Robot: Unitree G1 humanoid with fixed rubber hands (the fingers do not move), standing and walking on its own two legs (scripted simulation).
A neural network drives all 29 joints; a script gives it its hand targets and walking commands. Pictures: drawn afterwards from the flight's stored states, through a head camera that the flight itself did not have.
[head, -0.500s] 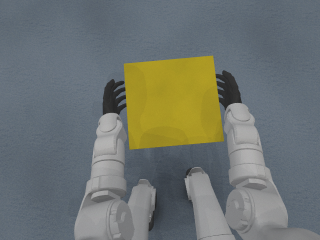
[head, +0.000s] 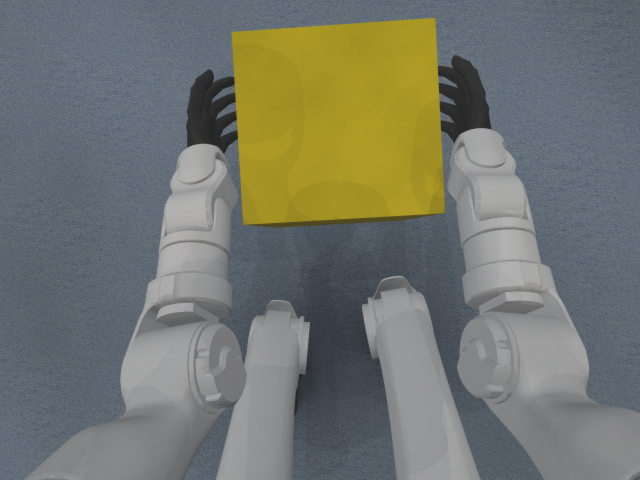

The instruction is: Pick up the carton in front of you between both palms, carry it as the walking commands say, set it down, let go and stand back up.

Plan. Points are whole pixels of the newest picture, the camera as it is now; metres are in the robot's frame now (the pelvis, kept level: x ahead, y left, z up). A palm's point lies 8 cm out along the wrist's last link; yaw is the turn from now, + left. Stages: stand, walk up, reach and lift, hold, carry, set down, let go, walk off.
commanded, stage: set down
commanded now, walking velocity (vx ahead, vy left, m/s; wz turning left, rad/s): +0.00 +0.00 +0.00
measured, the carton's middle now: (336, 148) +0.49 -0.06 -0.18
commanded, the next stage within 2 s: none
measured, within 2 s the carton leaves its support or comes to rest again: rests again in 1.08 s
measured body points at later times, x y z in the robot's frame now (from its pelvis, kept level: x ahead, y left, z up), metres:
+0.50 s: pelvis -0.02 +0.01 -0.10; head +0.34 -0.03 +0.18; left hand +0.53 +0.08 -0.26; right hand +0.50 -0.22 -0.26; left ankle +0.07 +0.14 -0.48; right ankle +0.12 -0.12 -0.48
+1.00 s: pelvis -0.01 +0.02 -0.12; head +0.35 -0.01 +0.14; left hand +0.53 +0.08 -0.30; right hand +0.49 -0.22 -0.30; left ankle +0.07 +0.13 -0.48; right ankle +0.12 -0.12 -0.48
